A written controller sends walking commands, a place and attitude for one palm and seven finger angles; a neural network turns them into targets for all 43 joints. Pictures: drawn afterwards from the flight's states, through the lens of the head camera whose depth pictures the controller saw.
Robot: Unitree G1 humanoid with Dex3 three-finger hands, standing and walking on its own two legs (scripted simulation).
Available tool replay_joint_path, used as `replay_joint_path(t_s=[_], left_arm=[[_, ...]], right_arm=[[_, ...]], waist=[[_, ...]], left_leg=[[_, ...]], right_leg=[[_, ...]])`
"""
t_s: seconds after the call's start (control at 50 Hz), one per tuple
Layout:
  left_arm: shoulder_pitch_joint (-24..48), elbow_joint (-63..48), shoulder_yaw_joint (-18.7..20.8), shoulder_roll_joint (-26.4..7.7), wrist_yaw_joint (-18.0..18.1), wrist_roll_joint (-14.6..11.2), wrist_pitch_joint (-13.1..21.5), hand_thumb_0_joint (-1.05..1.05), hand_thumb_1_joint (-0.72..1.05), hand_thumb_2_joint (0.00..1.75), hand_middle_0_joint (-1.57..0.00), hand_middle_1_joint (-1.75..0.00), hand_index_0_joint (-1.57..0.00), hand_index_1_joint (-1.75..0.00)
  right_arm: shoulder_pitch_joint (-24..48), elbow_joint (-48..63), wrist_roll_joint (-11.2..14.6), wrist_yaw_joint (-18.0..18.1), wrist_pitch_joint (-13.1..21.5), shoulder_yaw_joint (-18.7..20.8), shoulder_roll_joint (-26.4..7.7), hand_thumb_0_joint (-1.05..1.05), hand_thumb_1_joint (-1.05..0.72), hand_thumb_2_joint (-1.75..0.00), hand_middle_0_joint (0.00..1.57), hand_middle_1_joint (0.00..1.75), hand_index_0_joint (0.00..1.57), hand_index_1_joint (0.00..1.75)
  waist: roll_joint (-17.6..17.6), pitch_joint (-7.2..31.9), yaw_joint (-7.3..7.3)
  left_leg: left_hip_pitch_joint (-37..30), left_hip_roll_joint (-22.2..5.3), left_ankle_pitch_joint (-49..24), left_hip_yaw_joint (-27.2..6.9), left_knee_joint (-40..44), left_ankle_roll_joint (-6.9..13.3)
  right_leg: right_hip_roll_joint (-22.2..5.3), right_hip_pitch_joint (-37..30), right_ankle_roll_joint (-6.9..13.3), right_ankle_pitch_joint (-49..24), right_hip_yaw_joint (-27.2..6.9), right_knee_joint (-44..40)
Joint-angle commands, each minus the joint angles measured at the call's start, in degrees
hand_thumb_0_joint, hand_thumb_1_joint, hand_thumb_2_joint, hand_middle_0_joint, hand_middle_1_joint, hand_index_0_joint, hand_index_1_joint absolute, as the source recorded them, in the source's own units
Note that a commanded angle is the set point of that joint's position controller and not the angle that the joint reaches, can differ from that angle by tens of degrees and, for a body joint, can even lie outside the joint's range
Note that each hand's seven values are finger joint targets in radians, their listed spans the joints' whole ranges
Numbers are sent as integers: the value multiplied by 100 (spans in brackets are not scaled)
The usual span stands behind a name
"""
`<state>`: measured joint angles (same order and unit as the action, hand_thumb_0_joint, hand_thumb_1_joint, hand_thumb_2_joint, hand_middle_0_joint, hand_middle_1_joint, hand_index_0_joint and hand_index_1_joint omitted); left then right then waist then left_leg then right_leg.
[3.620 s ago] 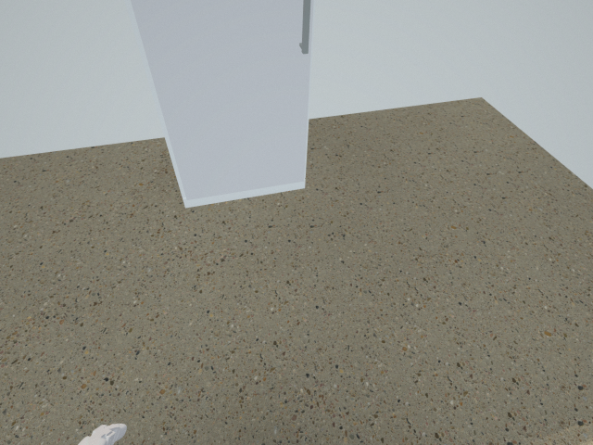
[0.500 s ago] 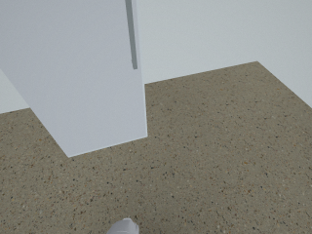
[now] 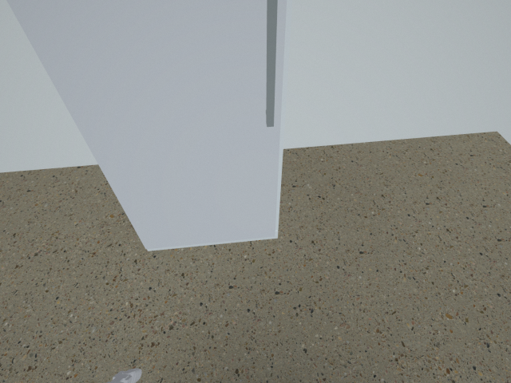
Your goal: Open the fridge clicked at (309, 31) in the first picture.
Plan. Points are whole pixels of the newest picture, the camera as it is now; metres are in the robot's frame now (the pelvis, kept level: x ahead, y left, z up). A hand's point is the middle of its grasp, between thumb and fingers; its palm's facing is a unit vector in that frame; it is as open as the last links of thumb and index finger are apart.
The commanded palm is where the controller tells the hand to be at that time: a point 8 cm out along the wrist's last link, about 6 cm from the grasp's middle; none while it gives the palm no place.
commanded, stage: turn to face it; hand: right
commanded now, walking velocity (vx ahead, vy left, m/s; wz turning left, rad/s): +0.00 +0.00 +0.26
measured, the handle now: (269, 53) +0.76 +0.00 +0.15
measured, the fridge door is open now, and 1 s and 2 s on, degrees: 0 0 0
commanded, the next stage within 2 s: take the last steps up to it in 0.06 s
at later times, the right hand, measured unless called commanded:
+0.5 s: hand out of the picture +0.11 -0.15 -0.15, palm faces -0.13 +0.97 -0.20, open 7.4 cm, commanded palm none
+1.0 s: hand (348, 374) +0.18 -0.15 -0.17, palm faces -0.13 +0.98 -0.16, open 7.4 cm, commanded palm none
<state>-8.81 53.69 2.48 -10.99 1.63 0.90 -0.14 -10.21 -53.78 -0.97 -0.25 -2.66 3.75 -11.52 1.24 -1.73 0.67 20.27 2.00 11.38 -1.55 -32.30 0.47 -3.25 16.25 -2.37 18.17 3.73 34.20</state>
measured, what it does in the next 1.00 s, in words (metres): walks ahead: left foot, then right foot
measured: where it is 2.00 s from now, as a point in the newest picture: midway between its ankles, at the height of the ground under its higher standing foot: outside the picture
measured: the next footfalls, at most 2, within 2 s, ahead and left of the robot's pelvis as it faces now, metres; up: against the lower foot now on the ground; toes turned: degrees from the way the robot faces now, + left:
left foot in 0.44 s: +0.01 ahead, +0.13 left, +0.00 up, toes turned +14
right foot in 0.82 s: +0.26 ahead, -0.07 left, +0.00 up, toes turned +0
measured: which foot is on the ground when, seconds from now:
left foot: down 0.00-0.00, up 0.02-0.42, down 0.44-0.82, up 0.84-1.00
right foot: down 0.00-0.44, up 0.46-0.80, down 0.82-1.00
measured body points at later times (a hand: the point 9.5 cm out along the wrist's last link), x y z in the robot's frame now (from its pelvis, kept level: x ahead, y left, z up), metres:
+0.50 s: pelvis +0.02 +0.02 +0.01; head +0.03 +0.04 +0.45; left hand -0.06 +0.25 -0.16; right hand +0.12 -0.20 -0.14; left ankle -0.03 +0.12 -0.73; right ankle +0.01 -0.11 -0.70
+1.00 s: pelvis +0.16 +0.02 +0.01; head +0.18 +0.02 +0.46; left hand +0.18 +0.26 -0.14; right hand +0.19 -0.20 -0.15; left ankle +0.11 +0.14 -0.66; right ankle +0.22 -0.07 -0.73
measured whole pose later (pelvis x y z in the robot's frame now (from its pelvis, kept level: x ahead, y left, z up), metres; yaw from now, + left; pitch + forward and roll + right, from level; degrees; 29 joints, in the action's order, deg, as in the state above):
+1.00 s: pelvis +0.16 +0.02 +0.01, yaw +11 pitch -1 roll +0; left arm -12.5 59.3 2.9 -8.9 1.6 1.8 3.6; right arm -17.9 -63.3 -1.3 -0.6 -0.1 3.0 -9.2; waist 1.2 -2.5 0.2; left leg 23.9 -4.2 22.2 3.9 -60.1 0.7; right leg -3.3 14.8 1.7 12.2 10.4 28.5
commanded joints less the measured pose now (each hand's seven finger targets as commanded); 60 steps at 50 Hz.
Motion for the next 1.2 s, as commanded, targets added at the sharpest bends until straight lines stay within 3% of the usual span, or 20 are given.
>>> replay_joint_path(t_s=[0.0,0.04,0.1,0.16,0.26,0.36,0.38,0.4,0.42,0.52,0.7,0.76,0.8,0.82,0.88,0.94,1.1,1.14,1.16,1.18], left_arm=[[-702,-222,236,-1275,68,82,55,0,90,90,-20,-30,-20,-30],[-124,-357,118,-915,101,91,78,0,90,90,-20,-30,-20,-30],[-200,-266,88,-773,104,59,138,0,90,90,-20,-30,-20,-30],[-744,3,115,-750,99,55,142,0,90,90,-20,-30,-20,-30],[-1272,358,243,-977,48,114,138,0,90,90,-20,-30,-20,-30],[-1132,565,249,-990,-2,90,144,0,90,90,-20,-30,-20,-30],[-1085,560,209,-808,-25,51,165,0,90,90,-20,-30,-20,-30],[-946,412,90,-397,-64,-17,195,0,90,90,-20,-30,-20,-30],[-249,110,36,-364,-106,37,171,0,90,90,-20,-30,-20,-30],[-440,414,133,-295,-207,106,104,0,90,90,-20,-30,-20,-30],[-84,234,103,-110,-303,19,228,0,90,90,-20,-30,-20,-30],[-1280,635,166,-392,-188,68,335,0,90,90,-20,-30,-20,-30],[-2473,877,352,-1397,-74,118,344,0,90,90,-20,-30,-20,-30],[-2168,856,321,-1275,-37,74,299,0,90,90,-20,-30,-20,-30],[-1056,563,131,-508,-13,71,357,0,90,90,-20,-30,-20,-30],[-708,458,133,-459,-9,73,390,0,90,90,-20,-30,-20,-30],[-638,561,216,-607,-88,73,196,0,90,90,-20,-30,-20,-30],[-734,576,150,-272,-115,29,187,0,90,90,-20,-30,-20,-30],[-738,436,52,101,-158,4,177,0,90,90,-20,-30,-20,-30],[-516,343,61,-117,-126,19,122,0,90,90,-20,-30,-20,-30]], right_arm=[[222,595,-26,46,-5,196,-559,0,-90,-90,20,30,20,30],[-75,375,-65,-21,-10,289,-644,0,-90,-90,20,30,20,30],[-346,200,-35,-37,-4,212,-462,0,-90,-90,20,30,20,30],[-119,173,-7,-23,16,123,-338,0,-90,-90,20,30,20,30],[343,175,-49,-129,91,40,-270,0,-90,-90,20,30,20,30],[-356,-203,-35,-159,244,34,-206,0,-90,-90,20,30,20,30],[-743,-373,-42,-117,303,76,-391,0,-90,-90,20,30,20,30],[-1257,-574,-66,-27,373,146,-856,0,-90,-90,20,30,20,30],[-1646,-696,-13,40,358,191,-1187,0,-90,-90,20,30,20,30],[-985,-671,-44,141,538,5,-425,0,-90,-90,20,30,20,30],[-1261,-980,-54,142,646,0,-586,0,-90,-90,20,30,20,30],[-1217,-1020,-7,128,614,-1,-477,0,-90,-90,20,30,20,30],[-1486,-768,64,54,590,-60,5,0,-90,-90,20,30,20,30],[-1239,-692,10,81,554,-43,-147,0,-90,-90,20,30,20,30],[-763,-680,-77,-28,472,-20,-2,0,-90,-90,20,30,20,30],[-1226,-734,-60,-32,331,-35,249,0,-90,-90,20,30,20,30],[-1139,-616,-86,-22,393,-43,147,0,-90,-90,20,30,20,30],[-1519,-754,-111,39,492,25,-306,0,-90,-90,20,30,20,30],[-1655,-753,-119,98,523,101,-784,0,-90,-90,20,30,20,30],[-1680,-706,-37,130,532,90,-846,0,-90,-90,20,30,20,30]], waist=[[-2050,-181,-321],[-1019,-278,48],[-1014,99,51],[-1007,225,-192],[-1012,111,-511],[-907,260,-130],[-467,351,55],[872,464,275],[1296,57,578],[516,-729,-39],[543,-660,-55],[-87,-48,-588],[-2193,857,-789],[-1596,756,-741],[-669,-469,-317],[-799,-140,-13],[-645,-138,129],[398,-46,324],[1628,-193,341],[1401,-96,418]], left_leg=[[1168,-66,1967,-66,-2001,-201],[1003,-209,1370,-158,-3085,-213],[975,-301,1034,46,-3106,-327],[845,-379,1217,248,-2403,-359],[631,-431,1652,539,-1211,-219],[-961,-221,608,872,847,-20],[-1963,-496,387,531,1341,134],[-3021,-1691,872,-846,1864,571],[-2851,-2434,943,-1948,2159,1114],[-1418,-1799,247,-672,2195,978],[-1354,-1638,-942,-199,1830,844],[-905,-1129,-1693,248,17,540],[898,-39,2127,769,-3069,89],[1056,-255,2221,253,-3802,194],[1109,-875,1138,134,-3708,105],[426,-875,971,412,-2553,-7],[-884,-465,156,1011,-33,-148],[-1725,-1049,687,93,1019,65],[-1941,-2162,833,-1465,1876,543],[-1416,-2562,682,-1933,2235,869]], right_leg=[[-2297,-202,1002,-189,-2436,-2428],[-1683,57,994,-693,-1504,-2187],[-1248,-616,892,-2034,-541,-1824],[-1373,-1170,1014,-2848,-476,-1626],[-1724,-1360,1077,-857,-855,-1936],[-1441,-686,702,-263,-471,-1304],[-1206,47,467,-41,-128,-707],[-613,1377,149,789,703,575],[-214,2383,31,1817,512,1634],[-536,2114,3,273,58,2473],[-284,1030,151,-306,362,609],[8,-1014,275,-847,463,-459],[-2337,-2552,1210,-823,-2740,-1750],[-2441,-1980,1327,328,-2869,-2128],[-1896,-128,1069,679,-1736,-2489],[-1484,151,1009,-102,-696,-2418],[-1151,349,815,687,-327,-1664],[-507,966,411,1011,219,-228],[75,1830,171,1444,687,1020],[-105,1564,181,1573,130,1614]])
